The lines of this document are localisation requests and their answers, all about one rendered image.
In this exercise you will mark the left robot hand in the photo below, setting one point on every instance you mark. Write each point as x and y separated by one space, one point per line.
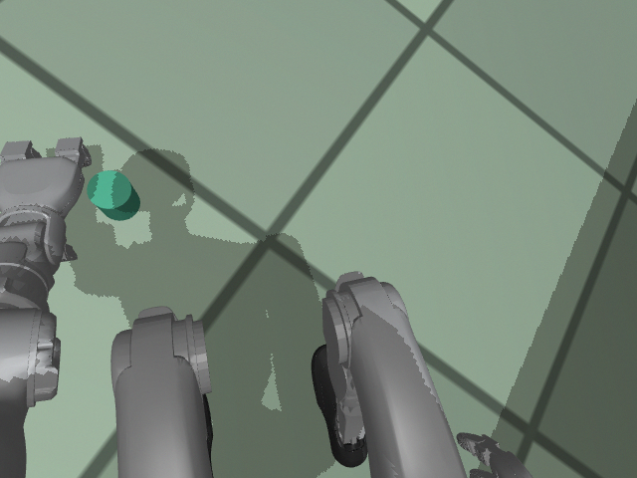
55 183

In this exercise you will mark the right robot foot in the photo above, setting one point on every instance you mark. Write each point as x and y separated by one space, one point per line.
346 454

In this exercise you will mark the tin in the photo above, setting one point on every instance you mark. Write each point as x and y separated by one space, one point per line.
112 193

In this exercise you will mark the right robot hand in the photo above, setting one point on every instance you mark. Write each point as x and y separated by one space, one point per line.
503 464

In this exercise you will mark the left robot arm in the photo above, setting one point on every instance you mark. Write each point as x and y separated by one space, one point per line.
32 240

